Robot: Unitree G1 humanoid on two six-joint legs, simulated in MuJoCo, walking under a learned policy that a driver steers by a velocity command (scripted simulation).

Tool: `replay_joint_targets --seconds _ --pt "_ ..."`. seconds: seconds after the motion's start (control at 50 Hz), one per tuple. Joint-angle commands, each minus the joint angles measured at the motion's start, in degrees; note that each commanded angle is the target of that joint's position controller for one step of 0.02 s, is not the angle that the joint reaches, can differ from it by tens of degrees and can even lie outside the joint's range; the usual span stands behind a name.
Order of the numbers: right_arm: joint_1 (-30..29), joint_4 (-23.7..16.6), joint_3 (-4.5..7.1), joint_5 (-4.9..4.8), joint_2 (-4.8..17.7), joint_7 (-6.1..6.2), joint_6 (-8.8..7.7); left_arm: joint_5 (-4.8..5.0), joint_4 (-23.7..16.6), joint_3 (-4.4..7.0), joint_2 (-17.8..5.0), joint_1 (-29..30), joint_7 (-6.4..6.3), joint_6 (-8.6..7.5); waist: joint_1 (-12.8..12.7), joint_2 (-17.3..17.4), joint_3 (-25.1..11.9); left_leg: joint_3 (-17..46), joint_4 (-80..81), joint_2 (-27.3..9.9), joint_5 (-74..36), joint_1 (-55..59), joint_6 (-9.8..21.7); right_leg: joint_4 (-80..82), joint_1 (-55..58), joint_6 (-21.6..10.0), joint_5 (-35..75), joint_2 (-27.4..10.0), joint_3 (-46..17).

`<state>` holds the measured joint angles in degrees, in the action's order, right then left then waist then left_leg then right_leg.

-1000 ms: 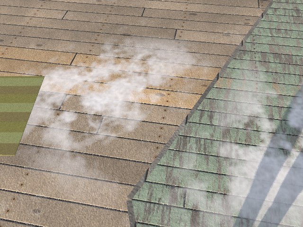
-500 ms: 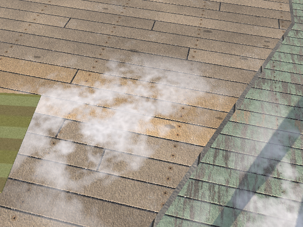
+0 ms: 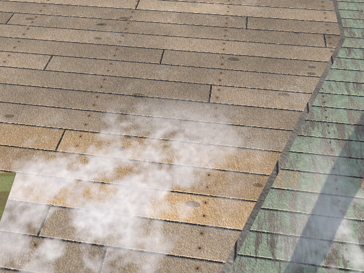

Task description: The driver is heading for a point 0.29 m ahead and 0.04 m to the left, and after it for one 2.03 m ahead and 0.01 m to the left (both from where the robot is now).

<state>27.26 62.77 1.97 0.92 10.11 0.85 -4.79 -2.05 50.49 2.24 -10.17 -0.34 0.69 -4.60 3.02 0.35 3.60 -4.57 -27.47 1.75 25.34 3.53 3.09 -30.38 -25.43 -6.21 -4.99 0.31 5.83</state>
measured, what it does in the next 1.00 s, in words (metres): walks ahead: left foot, then right foot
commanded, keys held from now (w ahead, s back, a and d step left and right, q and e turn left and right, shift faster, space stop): w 0.10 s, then no key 0.90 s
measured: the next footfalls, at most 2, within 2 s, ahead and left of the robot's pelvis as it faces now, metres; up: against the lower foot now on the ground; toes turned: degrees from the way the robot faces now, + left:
left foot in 0.46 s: +0.32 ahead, +0.09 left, +0.00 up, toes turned +2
right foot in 0.74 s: +0.24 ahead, -0.12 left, +0.00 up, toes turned -1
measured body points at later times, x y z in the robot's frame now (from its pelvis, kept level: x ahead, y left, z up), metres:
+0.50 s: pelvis +0.20 +0.00 +0.01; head +0.22 +0.02 +0.46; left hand +0.17 +0.22 -0.15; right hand +0.30 -0.22 -0.13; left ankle +0.28 +0.08 -0.72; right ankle +0.12 -0.08 -0.72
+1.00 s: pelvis +0.22 -0.01 +0.02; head +0.22 -0.01 +0.47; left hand +0.20 +0.21 -0.14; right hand +0.23 -0.23 -0.14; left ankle +0.28 +0.08 -0.72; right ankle +0.20 -0.12 -0.72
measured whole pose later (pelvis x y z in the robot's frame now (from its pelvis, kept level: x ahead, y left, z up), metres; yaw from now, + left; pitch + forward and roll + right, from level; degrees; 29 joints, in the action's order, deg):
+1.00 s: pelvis +0.22 -0.01 +0.02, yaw +0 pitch -2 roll +0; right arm 15.8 63.9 0.7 0.4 9.0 1.5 -0.3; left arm -0.6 65.4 -0.5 -7.4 -19.5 -2.4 -0.9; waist 0.7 0.5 0.8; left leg -3.6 -21.6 0.8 6.5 -13.7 2.4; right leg -22.9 -6.9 -0.8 -14.4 0.8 0.9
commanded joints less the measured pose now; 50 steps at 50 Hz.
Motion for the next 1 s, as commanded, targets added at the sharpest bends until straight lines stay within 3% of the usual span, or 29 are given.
replay_joint_targets --seconds 0.02,0.04,0.06,0.08,0.1,0.14,0.2,0.28,0.38,0.42,0.44,0.46,0.48,0.5,0.52,0.56,0.6,0.62,0.68,0.7,0.74,0.76,0.78,0.82,0.88,1.0 --pt "4.92 -4.18 1.10 -1.95 4.99 -0.62 -0.76 -0.24 5.15 4.74 -15.46 -27.82 -0.65 0.27 -9.64 -13.24 -21.67 2.82 -47.60 3.26 4.59 -34.77 1.92 14.02 44.19 -13.92 -8.58 -24.97 -44.92" --pt "0.09 -4.97 1.89 -0.70 7.57 -0.47 -0.38 1.24 4.11 4.14 -13.19 -20.80 -0.35 0.68 -7.10 -5.61 -13.37 7.62 -49.95 -1.24 0.22 -39.41 2.71 14.79 36.98 -12.07 -11.66 -22.27 -37.69" --pt "-4.24 -6.18 1.69 -0.30 6.59 -0.77 -0.65 1.51 3.27 3.07 -9.26 -16.07 -0.16 0.42 -6.06 -2.50 -6.69 7.45 -47.56 -3.38 -4.44 -39.88 2.68 16.81 28.51 -10.57 -10.33 -20.20 -30.35" --pt "-5.58 -6.34 1.61 -0.18 5.27 -0.95 -0.55 1.28 3.38 2.27 -6.59 -13.84 -0.14 0.05 -4.10 -1.30 -2.92 7.15 -43.45 -5.43 -7.35 -37.76 2.58 19.10 22.15 -8.13 -7.32 -17.28 -24.85" --pt "-5.56 -6.51 1.68 0.79 4.75 -1.17 0.13 1.40 4.28 1.65 -4.79 -13.89 -0.39 -0.36 -2.49 -2.51 -1.49 7.16 -40.20 -6.64 -8.62 -35.15 2.00 20.28 18.05 -6.40 -3.91 -14.95 -20.91" --pt "-3.22 -5.51 1.49 1.41 3.02 -1.48 1.55 1.33 5.78 1.08 -4.11 -16.31 -0.80 -1.34 -0.86 -2.68 -1.24 5.69 -38.11 -6.16 -8.81 -30.99 0.42 19.72 14.87 -5.99 14.96 -13.51 -15.18" --pt "-5.34 -6.23 1.47 1.20 2.70 -1.26 2.61 1.21 7.19 1.07 -6.40 -19.04 -0.82 -2.09 0.28 -2.98 -1.70 3.85 -32.98 -5.37 -11.45 -31.74 -1.27 17.57 14.98 -6.05 35.43 -11.96 -8.45" --pt "-13.32 -8.31 0.52 0.28 2.25 -0.98 2.80 1.24 7.94 0.13 -5.86 -20.43 -1.05 -1.24 -1.45 -5.61 -1.80 1.18 -18.57 -4.45 -18.55 -29.55 -1.82 16.37 15.70 -3.93 39.73 -8.97 -3.66" --pt "-16.03 -8.03 0.12 0.08 3.24 0.25 2.50 0.93 9.98 -0.36 -5.60 -23.55 -1.83 -0.16 -3.45 -6.17 -2.72 0.96 -9.40 -2.86 -18.62 -25.97 -0.40 11.85 21.65 -3.98 38.87 -11.13 -5.22" --pt "-13.87 -6.85 0.27 0.21 3.51 0.70 1.97 1.02 10.35 -0.43 -5.45 -22.68 -2.27 0.32 -2.55 -5.58 -2.25 1.25 -3.52 -2.28 -17.54 -22.65 0.78 7.86 22.73 -3.45 36.46 -11.77 -6.72" --pt "-10.68 -5.53 0.32 0.39 3.41 0.94 1.37 1.35 10.51 -0.45 -5.44 -21.92 -2.45 0.49 -0.77 -3.70 -2.73 1.65 3.46 -2.33 -23.42 -17.53 1.33 3.99 22.03 -1.94 33.31 -10.64 -6.55" --pt "-7.04 -4.37 0.91 0.74 6.22 1.21 0.48 1.39 10.52 -0.54 -5.16 -23.67 -2.51 0.34 -0.51 0.17 -5.58 6.09 4.88 -7.01 -42.48 -9.52 1.99 -1.09 19.16 0.30 24.15 -8.18 -5.92" --pt "-4.27 -4.03 1.33 0.96 9.30 1.20 0.04 2.00 10.79 -1.11 -2.58 -29.43 -2.69 0.48 -3.08 6.21 -10.55 14.12 0.41 -17.09 -67.97 -0.47 6.52 -7.71 13.60 2.05 -0.53 -4.14 -3.60" --pt "-4.30 -3.94 0.74 -0.14 7.08 1.06 0.82 3.11 13.21 -1.29 -0.59 -33.35 -2.90 2.01 -2.08 11.23 -14.69 21.04 1.80 -23.59 -71.24 -0.38 14.97 -14.19 11.79 2.96 -25.78 0.91 -2.76" --pt "-5.66 -4.33 0.04 -0.38 5.18 0.85 1.27 2.33 12.49 -0.58 -3.19 -28.81 -3.09 3.12 -1.36 9.01 -11.63 23.27 5.71 -23.37 -59.65 -4.01 16.18 -18.28 8.78 3.20 -33.92 1.16 -5.22" --pt "-10.75 -4.87 -0.52 0.20 4.76 1.41 2.08 0.84 11.36 -0.34 -2.54 -22.35 -2.62 4.31 -2.98 4.96 -5.67 19.77 11.02 -19.24 -40.50 -12.40 12.96 -19.44 7.98 4.15 -30.24 -0.01 -7.26" --pt "-14.33 -5.13 -0.91 0.15 4.18 2.03 2.65 0.79 12.17 -0.86 -0.46 -22.92 -2.42 5.17 -5.48 5.18 -4.02 15.01 13.88 -15.21 -30.71 -18.02 8.92 -13.63 12.03 5.34 -24.66 -1.11 -7.11" --pt "-14.56 -4.97 -0.93 0.22 4.26 1.97 2.74 0.93 12.98 -1.05 -0.03 -23.71 -2.55 5.42 -5.56 5.20 -4.42 13.79 13.98 -13.96 -28.51 -18.25 7.83 -10.83 13.51 5.74 -22.87 -0.65 -6.25" --pt "-14.36 -4.12 -0.72 -0.40 5.15 1.68 3.16 1.31 14.38 -1.32 -0.06 -24.23 -3.05 5.99 -5.63 4.61 -5.04 12.59 14.45 -12.30 -15.42 -19.55 5.99 -2.12 17.55 5.95 -15.33 -0.42 -4.83" --pt "-14.83 -3.98 -0.55 -0.77 5.52 1.55 3.52 1.17 14.78 -1.51 0.14 -24.38 -3.08 6.03 -5.91 4.31 -4.13 12.36 14.85 -11.47 -7.88 -21.67 4.69 2.33 19.74 5.69 -10.70 -0.51 -4.45" --pt "-13.40 -3.36 -0.12 -1.02 5.59 1.22 4.26 0.33 13.98 -1.61 -1.72 -22.77 -3.07 5.69 -4.69 3.27 -0.41 12.92 16.43 -10.02 3.15 -25.50 0.75 8.64 20.14 4.93 -8.45 -3.60 -8.01" --pt "-12.43 -3.26 0.05 -1.27 5.08 1.05 4.69 0.48 13.65 -1.57 -3.03 -21.89 -3.01 5.34 -3.30 1.48 2.07 11.83 16.85 -8.21 2.03 -24.72 -0.39 9.65 15.21 4.27 -12.94 -4.59 -9.77" --pt "-12.33 -3.00 -0.03 -1.16 4.21 0.89 4.92 1.02 14.05 -1.73 -2.54 -21.44 -2.91 4.97 -2.96 -2.12 3.86 10.01 14.97 -7.02 -2.79 -20.37 -0.56 11.23 9.35 4.03 -15.78 -4.68 -10.42" --pt "-10.26 -1.88 -0.25 -0.53 3.05 0.76 4.77 1.42 14.05 -2.02 -1.70 -20.40 -3.00 3.98 -1.79 -4.37 2.16 8.99 10.80 -6.69 -10.62 -13.78 -0.21 14.14 6.99 4.24 -15.16 -5.46 -11.40" --pt "-9.31 -0.84 -0.35 -0.34 3.24 0.61 4.28 1.52 13.71 -2.07 -1.92 -20.39 -3.26 3.27 -1.51 -2.46 0.51 8.69 9.56 -6.76 -14.47 -12.12 0.00 14.78 8.56 3.86 -12.65 -5.77 -11.69" --pt "-8.81 0.60 -0.91 -0.49 2.51 0.77 4.21 1.49 14.08 -2.19 -1.54 -22.59 -3.21 3.32 -2.17 -0.99 1.08 8.43 9.57 -6.75 -15.33 -13.25 -0.54 14.69 10.09 3.28 -11.24 -5.65 -11.38"
Velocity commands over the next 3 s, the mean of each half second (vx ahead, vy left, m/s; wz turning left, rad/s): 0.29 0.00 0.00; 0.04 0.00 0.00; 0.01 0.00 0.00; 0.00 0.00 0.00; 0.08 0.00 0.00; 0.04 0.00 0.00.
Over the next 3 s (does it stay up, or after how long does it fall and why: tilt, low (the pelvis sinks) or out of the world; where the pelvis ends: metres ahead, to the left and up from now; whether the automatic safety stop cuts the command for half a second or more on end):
stays up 0.36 -0.02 0.02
